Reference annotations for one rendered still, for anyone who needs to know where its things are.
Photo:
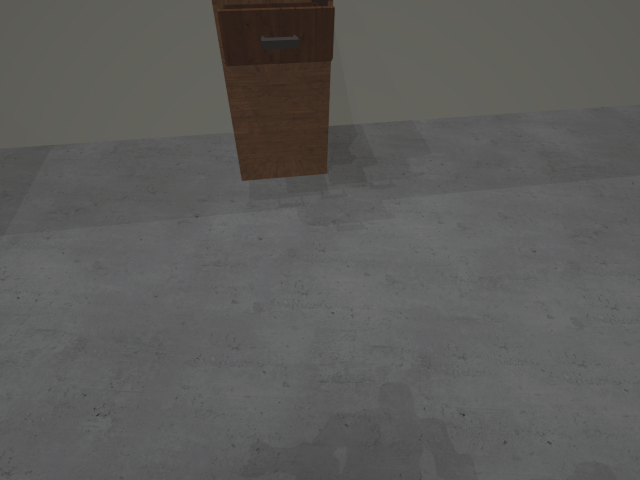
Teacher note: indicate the drawer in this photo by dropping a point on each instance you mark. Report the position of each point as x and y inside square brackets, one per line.
[242, 25]

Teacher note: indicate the cabinet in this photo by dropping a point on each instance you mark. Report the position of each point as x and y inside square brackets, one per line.
[279, 112]

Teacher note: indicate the handle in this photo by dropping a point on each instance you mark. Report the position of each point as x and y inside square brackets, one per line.
[279, 42]

